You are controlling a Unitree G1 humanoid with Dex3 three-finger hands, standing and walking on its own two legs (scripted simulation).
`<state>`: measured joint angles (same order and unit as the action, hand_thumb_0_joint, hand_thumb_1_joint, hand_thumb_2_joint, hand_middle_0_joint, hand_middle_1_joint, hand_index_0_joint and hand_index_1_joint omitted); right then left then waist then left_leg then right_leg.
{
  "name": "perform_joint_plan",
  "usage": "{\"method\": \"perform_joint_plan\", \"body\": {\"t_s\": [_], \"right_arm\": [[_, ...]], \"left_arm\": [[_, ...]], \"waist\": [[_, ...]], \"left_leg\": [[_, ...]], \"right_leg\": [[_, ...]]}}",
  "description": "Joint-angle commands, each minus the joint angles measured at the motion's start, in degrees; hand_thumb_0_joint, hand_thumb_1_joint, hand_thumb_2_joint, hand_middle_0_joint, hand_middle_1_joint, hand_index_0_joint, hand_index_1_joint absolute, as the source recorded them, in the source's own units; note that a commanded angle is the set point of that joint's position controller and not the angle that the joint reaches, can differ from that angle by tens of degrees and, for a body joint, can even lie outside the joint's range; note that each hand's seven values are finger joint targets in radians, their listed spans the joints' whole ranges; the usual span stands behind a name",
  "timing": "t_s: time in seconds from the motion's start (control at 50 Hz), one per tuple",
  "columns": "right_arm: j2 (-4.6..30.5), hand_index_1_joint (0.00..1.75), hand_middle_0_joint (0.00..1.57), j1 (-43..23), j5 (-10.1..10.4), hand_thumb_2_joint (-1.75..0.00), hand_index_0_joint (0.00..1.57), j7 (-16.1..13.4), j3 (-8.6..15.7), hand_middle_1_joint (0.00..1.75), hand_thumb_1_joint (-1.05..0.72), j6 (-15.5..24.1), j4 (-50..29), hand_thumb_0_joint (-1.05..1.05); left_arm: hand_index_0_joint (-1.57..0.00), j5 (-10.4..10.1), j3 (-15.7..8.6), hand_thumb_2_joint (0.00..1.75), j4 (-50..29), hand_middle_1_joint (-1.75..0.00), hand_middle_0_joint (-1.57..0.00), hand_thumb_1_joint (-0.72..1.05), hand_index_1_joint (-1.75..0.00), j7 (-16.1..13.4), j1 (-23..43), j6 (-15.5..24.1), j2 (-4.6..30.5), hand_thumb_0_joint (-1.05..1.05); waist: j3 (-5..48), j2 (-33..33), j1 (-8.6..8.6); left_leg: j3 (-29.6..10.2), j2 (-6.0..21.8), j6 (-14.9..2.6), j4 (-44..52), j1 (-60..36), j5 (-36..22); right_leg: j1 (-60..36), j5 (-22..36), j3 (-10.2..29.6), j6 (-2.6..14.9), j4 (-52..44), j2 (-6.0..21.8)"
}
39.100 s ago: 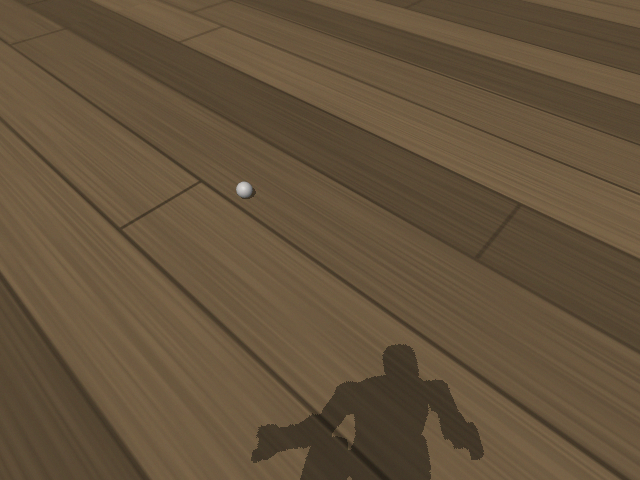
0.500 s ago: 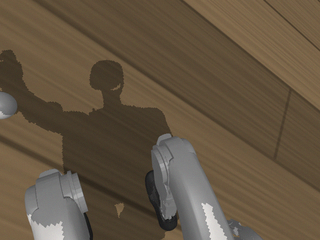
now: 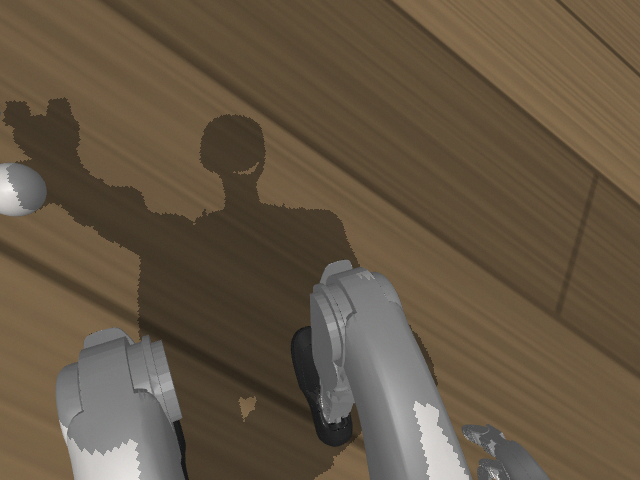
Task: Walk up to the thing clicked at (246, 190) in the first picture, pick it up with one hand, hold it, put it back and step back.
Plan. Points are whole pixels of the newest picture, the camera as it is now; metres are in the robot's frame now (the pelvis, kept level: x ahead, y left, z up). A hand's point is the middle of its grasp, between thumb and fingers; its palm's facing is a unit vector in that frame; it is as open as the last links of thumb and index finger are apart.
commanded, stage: withdraw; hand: left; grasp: from above
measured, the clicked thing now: (14, 189) +0.55 +0.28 -0.30
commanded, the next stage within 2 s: home in 0.04 s
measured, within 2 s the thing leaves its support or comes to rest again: neither
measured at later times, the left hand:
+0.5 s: hand out of the picture +0.47 +0.30 -0.08, palm faces -0.32 -0.33 -0.89, open 10.3 cm
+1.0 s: hand out of the picture +0.30 +0.23 +0.13, palm faces -0.03 -0.90 -0.44, open 7.4 cm
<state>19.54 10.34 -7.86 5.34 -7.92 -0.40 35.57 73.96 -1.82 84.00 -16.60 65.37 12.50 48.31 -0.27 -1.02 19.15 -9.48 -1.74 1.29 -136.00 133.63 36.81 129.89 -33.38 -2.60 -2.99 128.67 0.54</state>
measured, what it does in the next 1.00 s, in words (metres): rises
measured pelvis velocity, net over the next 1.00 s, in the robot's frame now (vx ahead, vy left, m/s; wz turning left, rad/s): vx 0.03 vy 0.00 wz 0.11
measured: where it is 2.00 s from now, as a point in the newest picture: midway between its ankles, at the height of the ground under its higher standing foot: (253, 443)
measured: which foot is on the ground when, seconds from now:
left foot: down 0.00-1.00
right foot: down 0.00-1.00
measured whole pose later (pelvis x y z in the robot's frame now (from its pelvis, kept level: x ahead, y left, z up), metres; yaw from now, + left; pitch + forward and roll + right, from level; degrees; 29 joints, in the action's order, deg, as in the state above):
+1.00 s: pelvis +0.03 +0.00 +0.23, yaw +6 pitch +26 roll -4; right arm 12.9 5.2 2.0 -2.0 -1.1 2.8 31.6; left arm 9.5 -2.1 18.6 -3.9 4.1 -15.0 19.3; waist 10.8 1.8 4.7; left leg -5.0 0.8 1.3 -93.7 85.1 35.1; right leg 83.7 -32.5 -1.8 -2.1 89.8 1.8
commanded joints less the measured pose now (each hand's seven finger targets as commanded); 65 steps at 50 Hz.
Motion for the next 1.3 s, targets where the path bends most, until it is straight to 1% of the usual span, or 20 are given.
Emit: {"method": "perform_joint_plan", "body": {"t_s": [0.0, 0.06, 0.12, 0.16, 0.24, 0.28, 0.34, 0.38, 0.4, 0.44, 0.5, 0.52, 0.58, 0.64, 0.68, 0.78, 0.98, 1.12, 1.16, 1.28], "right_arm": [[13.63, 0.30, 0.20, 12.54, 0.02, -0.90, 0.20, 0.02, 4.77, 0.30, -0.91, 0.52, -1.66, 0.00], [13.72, 0.30, 0.20, 13.52, 0.43, -0.90, 0.20, 0.35, 5.50, 0.30, -0.90, 0.35, -1.20, 0.00], [13.60, 0.30, 0.20, 15.01, 0.57, -0.90, 0.20, 0.47, 5.73, 0.30, -0.90, -0.09, -0.02, 0.00], [13.76, 0.30, 0.20, 15.69, 0.76, -0.89, 0.20, 0.54, 5.84, 0.30, -0.88, -0.25, 0.58, 0.00], [14.25, 0.30, 0.20, 17.18, 1.18, -0.90, 0.20, 0.66, 7.05, 0.30, -0.89, -0.56, -0.60, 0.00], [14.06, 0.30, 0.20, 17.16, 1.80, -0.90, 0.20, 0.88, 8.07, 0.30, -0.89, -0.79, -1.35, 0.00], [13.55, 0.30, 0.20, 16.66, 2.80, -0.90, 0.20, 1.21, 10.10, 0.30, -0.89, -1.29, -2.47, 0.00], [13.18, 0.30, 0.20, 15.28, 4.07, -0.90, 0.20, 1.15, 11.95, 0.30, -0.89, -1.89, -3.32, 0.00], [12.26, 0.30, 0.20, 14.55, 4.68, -0.90, 0.20, 1.04, 12.30, 0.30, -0.89, -2.18, -3.58, 0.00], [10.98, 0.30, 0.20, 12.86, 5.75, -0.90, 0.20, 0.44, 12.76, 0.30, -0.90, -2.58, -2.97, 0.00], [9.80, 0.30, 0.20, 10.91, 6.56, -0.90, 0.20, -0.38, 13.10, 0.30, -0.90, -2.69, -2.70, 0.00], [9.31, 0.30, 0.20, 10.00, 6.80, -0.90, 0.20, -0.63, 13.14, 0.30, -0.90, -2.59, -3.08, 0.00], [8.65, 0.30, 0.20, 7.46, 7.64, -0.90, 0.20, -1.89, 13.69, 0.30, -0.90, -1.77, -4.51, 0.00], [8.07, 0.30, 0.20, 5.22, 8.10, -0.90, 0.20, -2.98, 13.27, 0.30, -0.90, -0.16, -5.23, 0.00], [7.46, 0.30, 0.20, 3.89, 8.46, -0.90, 0.20, -3.92, 13.00, 0.30, -0.90, 0.72, -6.16, 0.00], [4.76, 0.30, 0.20, 0.55, 9.50, -0.90, 0.20, -5.73, 12.00, 0.30, -0.90, 3.00, -7.67, 0.00], [1.93, 0.30, 0.20, -2.79, 10.44, -0.90, 0.20, -9.28, 10.10, 0.30, -0.90, 6.26, -11.03, 0.00], [0.27, 0.30, 0.20, -0.41, 10.47, -0.90, 0.20, -12.92, 8.61, 0.30, -0.90, 9.19, -10.59, 0.00], [0.04, 0.30, 0.20, 0.43, 10.39, -0.90, 0.20, -13.83, 8.45, 0.30, -0.90, 9.93, -11.02, 0.00], [-0.72, 0.30, 0.20, 2.67, 9.85, -0.90, 0.20, -15.53, 8.26, 0.30, -0.90, 12.10, -12.52, 0.00]], "left_arm": [[-0.08, 0.26, -3.91, 1.01, -10.59, -0.99, -0.09, -0.54, -1.00, -5.39, 22.49, -2.63, 16.89, 0.00], [-0.10, -1.64, -4.76, 0.99, -9.97, -0.97, -0.11, -0.50, -0.98, -4.33, 17.46, -4.70, 16.59, 0.00], [-0.11, -3.55, -2.61, 0.97, -8.59, -0.96, -0.11, -0.48, -0.96, -1.17, 14.84, -5.84, 12.48, 0.00], [-0.22, -5.41, -2.02, 0.92, -11.16, -0.80, -0.25, -0.32, -0.80, 0.98, 14.98, -5.55, 11.44, 0.00], [-0.21, -8.34, -4.33, 0.88, -19.26, -0.58, -0.23, -0.02, -0.59, 4.02, 11.92, -4.27, 12.54, 0.00], [-0.19, -10.50, -6.22, 0.81, -23.31, -0.46, -0.21, 0.11, -0.47, 4.78, 7.89, -4.06, 12.66, 0.00], [-0.20, -14.73, -9.29, 0.85, -33.36, -0.42, -0.21, 0.35, -0.43, 5.52, 3.54, -4.43, 12.58, 0.00], [-0.21, -19.00, -10.89, 0.91, -39.80, -0.41, -0.21, 0.51, -0.42, 5.81, -0.38, -5.65, 10.79, 0.00], [-0.21, -21.21, -9.87, 0.95, -44.10, -0.42, -0.22, 0.59, -0.43, 6.21, -1.38, -6.47, 8.07, 0.00], [-0.22, -25.08, -8.52, 0.97, -45.03, -0.41, -0.22, 0.74, -0.41, 6.91, -7.31, -8.69, 3.25, 0.00], [-0.20, -31.54, -6.24, 0.89, -44.74, -0.33, -0.20, 0.77, -0.33, 9.49, -17.58, -12.44, -2.93, 0.00], [-0.21, -33.79, -4.05, 0.92, -49.50, -0.35, -0.21, 0.80, -0.35, 10.87, -17.42, -13.36, -4.97, 0.00], [-0.22, -40.41, -0.95, 1.01, -56.69, -0.38, -0.22, 0.94, -0.38, 13.85, -21.37, -16.17, -9.45, 0.00], [-0.20, -46.18, -0.27, 0.91, -60.19, -0.30, -0.20, 0.90, -0.30, 15.19, -27.57, -17.54, -12.16, 0.00], [-0.20, -49.05, -2.17, 0.90, -65.19, -0.30, -0.20, 0.90, -0.30, 14.72, -29.23, -17.88, -10.96, 0.00], [-0.20, -54.71, -4.31, 0.90, -68.06, -0.30, -0.20, 0.90, -0.30, 12.23, -40.74, -20.12, -14.62, 0.00], [-0.20, -68.80, -3.91, 0.90, -80.66, -0.30, -0.20, 0.90, -0.30, 10.94, -58.64, -28.01, -21.53, 0.00], [-0.20, -74.95, -4.68, 0.90, -86.46, -0.30, -0.20, 0.90, -0.30, 10.75, -68.88, -31.79, -26.30, 0.00], [-0.20, -75.89, -5.56, 0.90, -87.93, -0.30, -0.20, 0.90, -0.30, 10.79, -72.29, -32.54, -26.50, 0.00], [-0.20, -77.84, -4.70, 0.90, -94.01, -0.30, -0.20, 0.90, -0.30, 11.60, -83.04, -34.68, -29.31, 0.00]], "waist": [[47.72, 27.40, -0.38], [47.95, 25.92, -1.54], [43.48, 20.55, 0.47], [40.73, 19.20, 0.66], [45.33, 20.56, -1.84], [49.04, 23.20, -4.26], [58.52, 25.43, -8.45], [58.97, 27.43, -10.75], [59.84, 27.26, -10.69], [55.16, 22.43, -10.17], [46.81, 14.79, -10.03], [47.04, 15.27, -9.76], [46.07, 13.41, -10.05], [41.80, 11.19, -10.51], [41.17, 10.97, -11.50], [39.76, 9.42, -13.21], [34.67, 6.28, -13.89], [27.70, 5.88, -13.85], [26.47, 5.83, -14.57], [21.68, 5.38, -15.30]], "left_leg": [[7.35, 0.09, -1.91, 15.15, -34.08, -9.22], [7.64, 0.02, -2.03, 15.55, -32.82, -10.22], [7.13, 0.05, -2.47, 14.51, -29.35, -10.06], [6.94, 0.07, -2.69, 14.20, -27.06, -9.24], [6.74, -0.10, -1.88, 15.29, -31.52, -11.84], [6.71, -0.23, -1.23, 17.14, -35.41, -13.63], [7.41, -0.22, -1.09, 19.13, -42.52, -17.52], [6.50, -0.59, -0.80, 23.14, -45.46, -15.75], [5.79, -0.38, -1.00, 25.22, -47.18, -14.56], [4.56, 0.01, -1.85, 28.84, -45.56, -9.56], [4.30, 0.40, -2.78, 32.41, -43.30, -4.93], [4.25, 0.65, -2.83, 33.79, -43.95, -4.69], [4.38, 1.33, -2.75, 37.42, -48.10, -3.45], [3.24, 1.70, -2.21, 41.08, -51.86, -3.53], [3.21, 1.60, -2.25, 43.50, -53.61, -1.95], [4.46, 1.62, -2.19, 49.66, -59.38, -4.07], [5.12, 1.66, -2.43, 62.72, -71.81, -3.38], [4.73, 1.99, -2.18, 71.55, -80.78, -8.83], [4.99, 1.89, -2.07, 73.87, -83.72, -11.18], [6.64, 1.34, -2.05, 80.32, -90.87, -16.22]], "right_leg": [[-22.41, 9.27, -6.28, 5.36, -10.17, -1.56], [-23.59, 9.99, -6.36, 5.22, -10.31, -1.29], [-22.77, 9.44, -6.73, 5.35, -11.18, -1.50], [-22.66, 8.58, -6.67, 5.39, -11.98, -1.51], [-25.53, 9.40, -6.69, 5.71, -12.47, -0.98], [-27.00, 10.45, -6.46, 5.86, -12.71, -0.64], [-30.82, 13.40, -5.49, 6.08, -13.75, -0.56], [-28.97, 11.60, -4.84, 6.50, -14.75, -0.03], [-29.16, 11.05, -4.75, 6.22, -15.85, -0.09], [-29.11, 8.93, -4.55, 5.34, -18.47, -0.42], [-31.05, 6.45, -3.76, 5.01, -23.54, -0.86], [-32.77, 6.47, -3.49, 4.90, -24.66, -0.86], [-36.79, 5.54, -3.08, 4.67, -29.00, -0.78], [-38.36, 5.10, -3.11, 4.73, -32.19, -0.45], [-41.01, 3.75, -2.50, 4.76, -35.14, -0.21], [-49.93, 4.88, -0.81, 4.53, -41.35, -0.11], [-68.16, 3.80, 1.51, 3.80, -57.64, -0.36], [-77.99, 8.91, 1.23, 3.49, -66.86, -0.66], [-81.19, 10.79, 1.08, 3.43, -69.36, -0.76], [-89.99, 14.89, 0.47, 3.13, -77.49, -1.04]]}}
